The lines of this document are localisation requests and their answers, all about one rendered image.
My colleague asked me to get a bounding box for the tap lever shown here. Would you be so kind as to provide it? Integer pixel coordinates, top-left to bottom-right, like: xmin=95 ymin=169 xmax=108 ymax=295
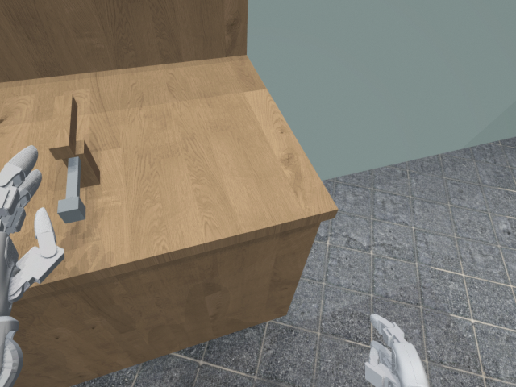
xmin=57 ymin=156 xmax=85 ymax=223

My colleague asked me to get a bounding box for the robot left hand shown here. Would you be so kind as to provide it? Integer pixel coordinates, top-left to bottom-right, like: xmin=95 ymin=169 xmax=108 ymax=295
xmin=0 ymin=145 xmax=65 ymax=317

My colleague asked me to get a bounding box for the robot right hand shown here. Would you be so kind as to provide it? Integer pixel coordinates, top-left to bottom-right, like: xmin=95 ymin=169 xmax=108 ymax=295
xmin=365 ymin=314 xmax=429 ymax=387

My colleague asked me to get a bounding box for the counter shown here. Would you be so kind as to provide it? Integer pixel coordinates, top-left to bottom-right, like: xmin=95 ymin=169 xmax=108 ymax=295
xmin=0 ymin=0 xmax=338 ymax=387

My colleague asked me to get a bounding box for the robot left forearm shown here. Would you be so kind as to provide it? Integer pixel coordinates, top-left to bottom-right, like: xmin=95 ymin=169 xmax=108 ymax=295
xmin=0 ymin=316 xmax=23 ymax=387

